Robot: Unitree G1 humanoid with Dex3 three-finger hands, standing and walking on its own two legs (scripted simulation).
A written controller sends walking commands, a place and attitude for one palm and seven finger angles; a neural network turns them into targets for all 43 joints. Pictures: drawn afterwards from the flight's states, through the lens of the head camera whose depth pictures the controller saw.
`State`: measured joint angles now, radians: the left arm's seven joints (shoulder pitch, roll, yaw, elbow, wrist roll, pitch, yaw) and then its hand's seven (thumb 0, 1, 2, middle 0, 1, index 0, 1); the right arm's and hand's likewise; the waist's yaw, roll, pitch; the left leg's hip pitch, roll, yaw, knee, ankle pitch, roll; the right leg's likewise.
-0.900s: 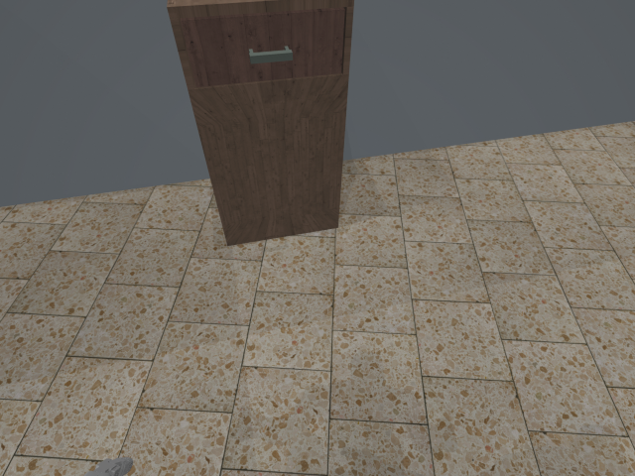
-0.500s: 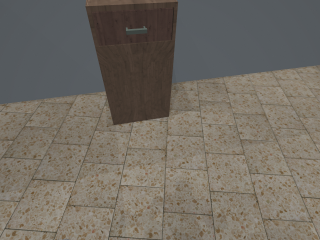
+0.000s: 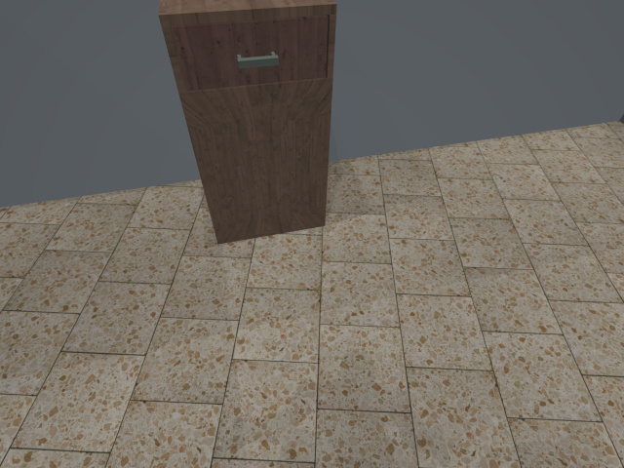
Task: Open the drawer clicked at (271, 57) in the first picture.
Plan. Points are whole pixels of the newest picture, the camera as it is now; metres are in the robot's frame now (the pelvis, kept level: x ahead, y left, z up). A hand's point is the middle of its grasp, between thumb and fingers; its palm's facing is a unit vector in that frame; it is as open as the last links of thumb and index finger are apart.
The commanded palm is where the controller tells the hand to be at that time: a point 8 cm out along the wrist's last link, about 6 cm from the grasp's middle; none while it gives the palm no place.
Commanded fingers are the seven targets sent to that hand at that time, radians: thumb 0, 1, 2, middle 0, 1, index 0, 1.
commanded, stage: look at it before walking up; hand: left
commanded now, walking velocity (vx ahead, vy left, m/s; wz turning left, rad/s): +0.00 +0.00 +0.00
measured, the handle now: (257, 58) +1.16 +0.23 +0.02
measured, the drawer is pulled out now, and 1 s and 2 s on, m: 0.00 0.00 0.00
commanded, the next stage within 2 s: walk to a spot facing it in 0.54 s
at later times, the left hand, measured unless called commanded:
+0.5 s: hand out of the picture +0.07 +0.24 -0.16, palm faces -0.04 -0.94 -0.33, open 7.4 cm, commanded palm none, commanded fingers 0.00 0.90 0.90 -0.20 -0.30 -0.20 -0.30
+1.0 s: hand out of the picture +0.09 +0.17 -0.18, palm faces -0.16 -0.96 -0.23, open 7.4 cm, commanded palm none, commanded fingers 0.00 0.90 0.90 -0.20 -0.30 -0.20 -0.30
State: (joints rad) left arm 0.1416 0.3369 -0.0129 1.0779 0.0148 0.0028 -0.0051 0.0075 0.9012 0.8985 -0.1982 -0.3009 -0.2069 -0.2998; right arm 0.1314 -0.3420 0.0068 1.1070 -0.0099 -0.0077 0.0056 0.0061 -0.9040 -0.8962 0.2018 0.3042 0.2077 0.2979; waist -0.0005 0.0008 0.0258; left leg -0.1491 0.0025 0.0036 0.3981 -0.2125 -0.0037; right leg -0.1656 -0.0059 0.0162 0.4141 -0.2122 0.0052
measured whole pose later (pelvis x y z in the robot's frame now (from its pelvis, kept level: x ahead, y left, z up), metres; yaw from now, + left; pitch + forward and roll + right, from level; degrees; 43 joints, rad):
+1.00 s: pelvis +0.06 -0.03 -0.02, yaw -11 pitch -1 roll +1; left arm 0.32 0.22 0.03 1.02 0.03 0.03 -0.05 0.01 0.90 0.90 -0.20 -0.30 -0.20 -0.30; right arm 0.28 -0.25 -0.03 1.06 -0.02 -0.02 0.00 0.00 -0.90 -0.90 0.20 0.30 0.21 0.30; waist 0.02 0.03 0.04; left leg -0.10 0.10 0.17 0.53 -0.40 -0.05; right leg -0.33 -0.02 -0.07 0.68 -0.41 -0.01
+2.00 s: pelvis +0.41 -0.10 -0.02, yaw -40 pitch +0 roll +0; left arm 0.08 0.19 0.07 0.90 0.03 0.03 -0.04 0.01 0.91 0.90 -0.19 -0.30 -0.20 -0.30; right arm 0.41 -0.17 -0.04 1.06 -0.02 -0.03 -0.01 0.00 -0.91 -0.90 0.20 0.30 0.20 0.30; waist -0.05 0.00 0.11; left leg -0.03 0.14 0.42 0.56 -0.48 -0.03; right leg -0.49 -0.04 -0.15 0.70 -0.21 -0.01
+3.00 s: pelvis +0.45 -0.14 -0.01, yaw -25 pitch -1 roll +1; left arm 0.15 0.18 0.04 0.89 0.02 0.03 0.02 0.01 0.90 0.90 -0.20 -0.30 -0.20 -0.30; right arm 0.25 -0.27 -0.10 0.97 -0.03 0.08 0.02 0.01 -0.91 -0.90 0.20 0.30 0.20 0.30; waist -0.04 0.06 0.03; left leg -0.52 -0.04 -0.05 1.01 -0.40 -0.04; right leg -0.22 -0.05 -0.08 0.52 -0.30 -0.01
